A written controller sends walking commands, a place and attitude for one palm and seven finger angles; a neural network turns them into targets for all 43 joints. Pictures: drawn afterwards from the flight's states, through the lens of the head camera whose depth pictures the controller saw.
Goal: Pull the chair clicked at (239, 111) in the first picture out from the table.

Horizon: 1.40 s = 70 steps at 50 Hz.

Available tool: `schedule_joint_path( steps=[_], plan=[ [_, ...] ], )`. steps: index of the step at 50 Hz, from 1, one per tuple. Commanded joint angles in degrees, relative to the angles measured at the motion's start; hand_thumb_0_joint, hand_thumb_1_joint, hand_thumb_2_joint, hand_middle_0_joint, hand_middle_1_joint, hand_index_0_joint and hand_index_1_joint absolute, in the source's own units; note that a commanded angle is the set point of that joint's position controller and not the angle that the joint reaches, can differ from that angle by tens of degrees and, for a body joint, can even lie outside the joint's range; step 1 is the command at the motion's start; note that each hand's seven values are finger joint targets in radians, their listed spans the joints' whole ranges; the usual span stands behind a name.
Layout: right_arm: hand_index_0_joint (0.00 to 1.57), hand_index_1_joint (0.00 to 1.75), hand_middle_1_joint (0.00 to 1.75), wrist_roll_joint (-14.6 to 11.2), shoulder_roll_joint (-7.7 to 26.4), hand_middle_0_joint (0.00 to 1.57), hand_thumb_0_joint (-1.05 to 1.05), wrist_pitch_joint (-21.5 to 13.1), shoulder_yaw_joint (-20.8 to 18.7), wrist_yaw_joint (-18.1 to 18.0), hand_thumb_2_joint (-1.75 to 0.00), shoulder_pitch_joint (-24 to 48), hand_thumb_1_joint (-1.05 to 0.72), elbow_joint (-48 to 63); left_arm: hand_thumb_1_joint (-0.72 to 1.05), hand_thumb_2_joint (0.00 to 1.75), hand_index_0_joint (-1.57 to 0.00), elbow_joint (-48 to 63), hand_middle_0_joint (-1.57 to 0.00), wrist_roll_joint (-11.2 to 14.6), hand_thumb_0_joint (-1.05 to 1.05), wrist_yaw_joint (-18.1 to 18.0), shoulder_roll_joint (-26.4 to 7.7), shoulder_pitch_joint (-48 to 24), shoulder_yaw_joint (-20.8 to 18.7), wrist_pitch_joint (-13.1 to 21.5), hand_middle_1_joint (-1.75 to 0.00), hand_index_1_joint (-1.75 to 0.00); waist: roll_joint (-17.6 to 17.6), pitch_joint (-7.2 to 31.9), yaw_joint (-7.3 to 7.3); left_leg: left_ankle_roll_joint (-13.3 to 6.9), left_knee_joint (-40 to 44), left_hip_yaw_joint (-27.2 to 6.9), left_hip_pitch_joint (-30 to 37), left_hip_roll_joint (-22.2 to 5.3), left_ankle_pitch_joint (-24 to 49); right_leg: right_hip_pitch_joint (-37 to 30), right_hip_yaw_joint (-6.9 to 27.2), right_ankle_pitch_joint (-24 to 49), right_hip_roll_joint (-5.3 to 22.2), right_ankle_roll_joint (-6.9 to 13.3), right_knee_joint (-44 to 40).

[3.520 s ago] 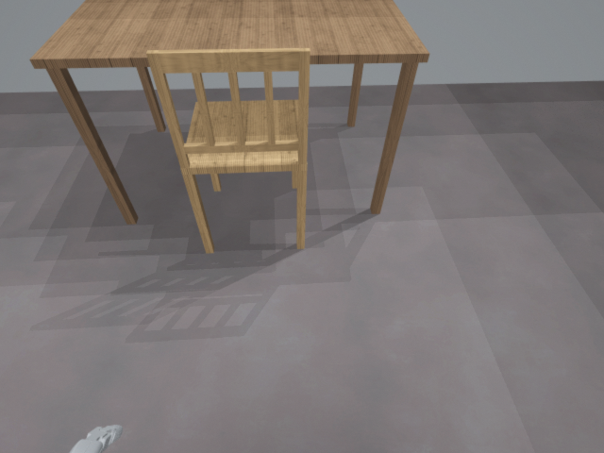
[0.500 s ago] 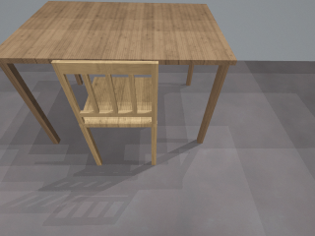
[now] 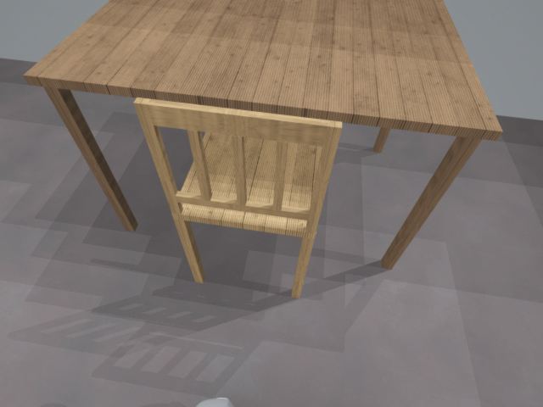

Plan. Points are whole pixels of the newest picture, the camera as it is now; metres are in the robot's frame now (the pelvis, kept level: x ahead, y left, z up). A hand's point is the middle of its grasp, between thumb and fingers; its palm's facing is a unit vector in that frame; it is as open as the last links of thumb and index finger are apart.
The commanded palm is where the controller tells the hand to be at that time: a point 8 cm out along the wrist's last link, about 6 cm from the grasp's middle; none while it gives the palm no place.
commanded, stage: take the last steps up to it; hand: left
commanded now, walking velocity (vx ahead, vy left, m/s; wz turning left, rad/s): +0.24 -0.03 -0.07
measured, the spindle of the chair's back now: (240, 171) +0.61 +0.14 -0.10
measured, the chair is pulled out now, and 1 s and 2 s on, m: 0.00 0.00 0.00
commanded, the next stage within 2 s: come to a stop and stand still in 0.22 s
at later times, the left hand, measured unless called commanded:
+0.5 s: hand (198, 329) +0.26 +0.16 -0.15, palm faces -0.04 -0.97 -0.22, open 7.4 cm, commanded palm none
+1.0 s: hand (132, 393) +0.15 +0.25 -0.17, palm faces -0.05 -0.96 -0.26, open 7.4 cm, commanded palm none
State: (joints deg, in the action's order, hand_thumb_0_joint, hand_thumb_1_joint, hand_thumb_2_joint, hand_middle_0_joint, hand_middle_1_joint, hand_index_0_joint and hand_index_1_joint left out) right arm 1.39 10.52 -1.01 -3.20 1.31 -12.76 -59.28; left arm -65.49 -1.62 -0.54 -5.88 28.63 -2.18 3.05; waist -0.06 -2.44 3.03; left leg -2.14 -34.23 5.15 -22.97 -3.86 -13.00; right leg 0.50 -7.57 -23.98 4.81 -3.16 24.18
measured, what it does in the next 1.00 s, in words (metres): walks ahead: right foot, then left foot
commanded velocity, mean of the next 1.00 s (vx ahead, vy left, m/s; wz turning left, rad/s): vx -0.03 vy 0.01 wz -0.02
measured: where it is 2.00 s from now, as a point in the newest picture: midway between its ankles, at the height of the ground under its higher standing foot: outside the picture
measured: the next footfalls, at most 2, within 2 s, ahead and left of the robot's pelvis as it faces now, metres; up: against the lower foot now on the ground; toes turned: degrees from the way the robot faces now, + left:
right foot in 0.42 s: +0.21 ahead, -0.08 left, +0.00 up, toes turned -5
left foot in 0.80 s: +0.16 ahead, +0.13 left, +0.00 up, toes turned +0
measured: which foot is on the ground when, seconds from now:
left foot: down 0.00-0.44, up 0.46-0.78, down 0.80-1.00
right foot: down 0.00-0.00, up 0.02-0.40, down 0.42-1.00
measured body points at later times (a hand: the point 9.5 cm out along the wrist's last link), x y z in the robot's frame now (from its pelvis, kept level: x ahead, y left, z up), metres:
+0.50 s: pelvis +0.15 +0.00 +0.00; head +0.17 -0.03 +0.45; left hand +0.26 +0.22 -0.14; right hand +0.12 -0.22 -0.17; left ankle +0.07 +0.12 -0.71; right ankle +0.21 -0.10 -0.73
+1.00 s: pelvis +0.11 +0.06 -0.01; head +0.10 +0.05 +0.44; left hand +0.15 +0.30 -0.15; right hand +0.16 -0.19 -0.15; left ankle +0.12 +0.13 -0.73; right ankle +0.17 -0.08 -0.73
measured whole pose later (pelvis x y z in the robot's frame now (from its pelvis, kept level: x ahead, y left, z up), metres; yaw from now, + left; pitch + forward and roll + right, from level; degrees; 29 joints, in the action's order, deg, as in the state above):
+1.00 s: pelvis +0.11 +0.06 -0.01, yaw -5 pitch -2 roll +0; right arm 1.0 11.6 2.1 -2.6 -1.3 -14.4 -53.4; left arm -54.9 -1.7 -1.7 -11.5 18.9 -0.6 -2.4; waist -1.0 -0.8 0.5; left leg -3.6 -37.8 6.2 -14.8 1.2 -21.0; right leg 21.3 -1.8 -12.9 2.7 -0.4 36.8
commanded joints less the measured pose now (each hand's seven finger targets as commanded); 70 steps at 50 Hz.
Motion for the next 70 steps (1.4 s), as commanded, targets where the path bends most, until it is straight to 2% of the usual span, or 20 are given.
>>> schedule_joint_path(
  steps=[1, 4, 8, 16, 19, 20, 21, 22, 23, 24, 29, 33, 38, 39, 40, 43, 47, 50, 58, 70],
  plan=[
    [0.2, 0.3, 0.3, 0.0, 14.7, 0.2, 0.0, -2.5, -2.8, -2.3, -0.9, -22.7, -0.9, -2.3, 0.9, 0.9, -0.2, 4.9, -0.2, 0.8, 0.0, -0.1, -5.3, -0.6, -0.9, 0.6, -0.3, -0.3, -16.5, 11.9, -9.85, -9.0, 18.0, -31.5, 36.2, -20.8, 8.9, 33.5, 2.5, -9.4, -4.7, 4.4, 40.6],
    [0.2, 0.3, 0.3, -0.3, 7.6, 0.2, 0.0, -3.0, -1.0, -3.0, -0.9, -10.5, -0.9, -0.4, 0.9, 0.9, -0.2, 4.6, -0.2, 0.6, 0.0, 0.2, -5.8, -6.8, -1.5, 0.3, -0.3, -0.3, -4.2, 2.5, -5.98, -9.6, 18.9, -19.3, 20.5, -17.8, 13.9, 34.8, 7.3, 0.3, 1.5, 5.1, 48.7],
    [0.2, 0.3, 0.3, -0.3, 3.6, 0.2, 0.0, -4.1, 0.1, -3.3, -0.9, -6.8, -0.9, -0.1, 0.9, 0.9, -0.2, 3.5, -0.2, 0.2, 0.0, 0.6, -3.2, -4.3, -1.4, -1.6, -0.3, -0.3, -6.1, 0.6, -2.26, -7.3, 19.6, -4.9, 14.6, -12.0, 29.7, 29.2, 6.0, 6.3, 1.5, 3.2, 39.7],
    [0.2, 0.3, 0.3, 0.3, 6.0, 0.2, 0.0, -2.9, -0.2, -2.8, -0.9, -6.6, -0.9, -0.5, 0.9, 0.9, -0.2, 8.0, -0.2, 0.2, 0.0, 0.8, -5.2, -13.8, -1.1, -2.1, -0.3, -0.3, -6.6, -2.6, -3.1, -7.7, 17.7, -3.2, 15.1, -12.1, 26.7, 23.9, 3.4, 10.3, -0.6, 4.4, 17.1],
    [0.2, 0.3, 0.3, 0.0, 4.7, 0.2, 0.0, -2.0, 0.6, -3.2, -0.9, -5.3, -0.9, -1.0, 0.9, 0.9, -0.2, 6.5, -0.2, 0.2, 0.0, 0.0, -6.0, -9.6, -1.1, -1.6, -0.3, -0.3, -2.3, -2.0, -0.26, -3.7, 8.3, -1.8, 10.7, -9.0, 29.3, 10.8, 2.9, 20.7, -2.2, 4.1, 5.6],
    [0.2, 0.3, 0.3, -0.3, 3.7, 0.2, 0.0, -2.0, 0.9, -3.1, -0.9, -5.7, -0.9, -1.1, 0.9, 0.9, -0.2, 5.4, -0.2, 0.0, 0.0, -0.4, -8.6, -5.7, -1.4, -0.9, -0.3, -0.3, 2.4, 1.9, 1.2, -0.8, 2.5, -0.3, 9.9, -5.6, 22.4, 4.0, 5.8, 36.2, 0.3, 3.9, 1.5],
    [0.2, 0.3, 0.3, -1.1, 1.9, 0.2, 0.0, -1.7, 1.0, -3.1, -0.9, -8.7, -0.9, -1.5, 0.9, 0.9, -0.2, 4.9, -0.2, -0.1, 0.0, -1.1, -12.3, -4.8, -1.8, -0.2, -0.3, -0.3, 9.5, 7.3, -0.24, 1.9, -5.6, 0.7, 5.2, -0.3, 3.5, -3.1, 17.9, 59.0, 10.0, 8.3, 2.9],
    [0.2, 0.3, 0.3, -1.7, 1.6, 0.2, 0.0, -0.8, 0.6, -3.4, -0.9, -11.5, -0.9, -1.7, 0.9, 0.9, -0.2, 5.0, -0.2, 0.6, 0.0, -1.1, -14.6, -5.1, -1.7, -0.2, -0.3, -0.3, 11.0, 11.1, -1.68, 3.3, -12.3, -0.4, 7.1, 2.6, -19.6, -2.5, 21.1, 71.0, 17.7, 14.9, 0.6],
    [0.2, 0.3, 0.3, -1.9, 1.0, 0.2, 0.0, -0.1, 0.5, -3.7, -0.9, -10.7, -0.9, -1.9, 0.9, 0.9, -0.2, 5.9, -0.2, 0.7, 0.0, -1.4, -14.3, -8.0, -1.4, -0.5, -0.3, -0.3, 8.0, 9.2, -2.25, 3.1, -15.6, -3.8, 7.4, 1.9, -22.9, 1.2, 19.6, 71.3, 18.0, 17.3, -0.5],
    [0.2, 0.3, 0.3, -2.0, 0.1, 0.2, 0.0, 1.1, 0.4, -3.8, -0.9, -10.0, -0.9, -1.9, 0.9, 0.9, -0.2, 6.3, -0.2, 0.6, 0.0, -1.8, -13.4, -10.6, -1.5, -0.8, -0.3, -0.3, 11.9, 7.7, -2.83, 3.1, -18.0, -3.9, 7.5, 1.5, -23.3, 4.8, 19.4, 68.4, 16.9, 17.9, -1.2],
    [0.2, 0.3, 0.3, -1.7, -1.0, 0.2, 0.0, 2.8, 0.4, -3.4, -0.9, -9.4, -0.9, -2.8, 0.9, 0.9, -0.2, 8.6, -0.2, 0.2, 0.0, -2.5, -12.3, -17.5, -1.9, -2.6, -0.3, -0.3, 4.5, 5.8, -3.62, 3.9, -17.1, -3.9, 7.2, 2.1, -17.0, 11.4, 13.6, 47.1, 13.3, 15.7, -4.1],
    [0.2, 0.3, 0.3, -1.1, -0.9, 0.2, 0.0, 3.2, 0.0, -3.0, -0.9, -9.0, -0.9, -1.4, 0.9, 0.9, -0.2, 9.5, -0.2, -0.3, 0.0, -2.5, -12.8, -17.1, -2.8, -3.5, -0.3, -0.3, 7.1, 6.0, -2.74, 4.2, -14.6, -3.2, 5.7, 2.6, -14.7, 11.7, 14.7, 36.3, 12.5, 15.2, -5.8],
    [0.2, 0.3, 0.3, -1.0, -0.9, 0.2, 0.0, 2.0, 0.3, -2.9, -0.9, -14.2, -0.9, -2.2, 0.9, 0.9, -0.2, 9.6, -0.2, 0.2, 0.0, -2.2, -11.6, -18.5, -2.8, -4.3, -0.3, -0.3, 7.7, 6.7, -4.96, 3.5, 8.9, -2.3, 15.9, 2.4, -1.2, 16.9, 12.9, 15.0, 8.2, 9.8, -2.3],
    [0.2, 0.3, 0.3, 0.4, 8.3, 0.2, 0.0, 2.2, 0.2, -2.4, -0.9, -9.1, -0.9, 4.0, 0.9, 0.9, -0.2, 14.2, -0.2, 1.5, 0.0, -2.7, -17.4, -21.4, 0.1, -3.3, -0.3, -0.3, -6.9, 0.4, -6.9, 1.1, 17.1, -9.1, 11.1, 0.3, 5.0, 14.9, 8.8, 9.9, 0.6, 6.2, 9.7],
    [0.2, 0.3, 0.3, 0.5, 8.3, 0.2, 0.0, 0.8, -1.9, -2.9, -0.9, -2.7, -0.9, 7.5, 0.9, 0.9, -0.2, 15.5, -0.2, 0.9, 0.0, -2.7, -11.8, -16.6, -0.2, -4.8, -0.3, -0.3, -12.6, 6.3, -2.79, -1.5, 16.5, -13.7, 2.3, -8.5, -9.7, 14.9, 4.5, 0.0, -1.9, 4.1, 15.4],
    [0.2, 0.3, 0.3, 0.1, 9.8, 0.2, 0.0, 1.5, -1.5, -2.9, -0.9, 6.3, -0.9, 10.9, 0.9, 0.9, -0.2, 14.5, -0.2, -0.2, 0.0, -1.5, -10.1, -12.4, 0.7, -5.5, -0.3, -0.3, -14.8, 0.4, -1.12, -2.5, 17.3, -12.2, -5.3, -5.6, -16.1, 13.8, 3.5, 7.5, -3.2, 4.3, 16.8],
    [0.2, 0.3, 0.3, -0.3, 7.5, 0.2, 0.0, 1.3, -0.5, -2.8, -0.9, 1.5, -0.9, 11.6, 0.9, 0.9, -0.2, 14.2, -0.2, -0.4, 0.0, -1.3, -9.8, -8.3, 1.0, -4.3, -0.3, -0.3, -1.4, -6.0, -1.62, -1.9, 13.2, -11.4, -6.2, -3.9, -13.2, 16.6, 5.7, 8.4, -2.1, 4.6, 9.8],
    [0.2, 0.3, 0.3, -0.2, 6.9, 0.2, 0.0, 1.3, -0.2, -2.4, -0.9, -3.1, -0.9, 11.0, 0.9, 0.9, -0.2, 15.2, -0.2, -0.1, 0.0, -1.6, -11.5, -10.2, 0.8, -3.5, -0.3, -0.3, 3.7, -3.5, -4.41, -1.3, 9.6, -9.6, 0.0, -0.7, -14.8, 21.7, 11.5, 1.8, 0.4, 6.4, 4.0],
    [0.2, 0.3, 0.3, -0.1, 8.3, 0.2, 0.0, 0.4, -0.3, -2.3, -0.9, -1.9, -0.9, 10.2, 0.9, 0.9, -0.2, 14.1, -0.2, 0.0, 0.0, -1.5, -10.0, -7.2, 0.9, -2.9, -0.3, -0.3, -2.1, -1.4, -3.24, -2.3, 17.1, -13.3, 0.4, -3.7, -15.4, 17.4, 7.5, 9.2, -1.5, 4.4, 7.0],
    [0.2, 0.3, 0.3, -0.6, 5.2, 0.2, 0.0, -0.5, 1.1, -2.3, -0.9, -4.2, -0.9, 3.4, 0.9, 0.9, -0.2, 9.9, -0.2, 0.6, 0.0, -2.0, -9.1, -6.5, 1.4, -1.7, -0.3, -0.3, 0.9, 0.1, -3.42, -0.9, 15.1, -9.1, 7.6, -1.1, -2.0, 14.4, 11.2, 16.1, 1.5, 4.6, 1.5]
  ],
)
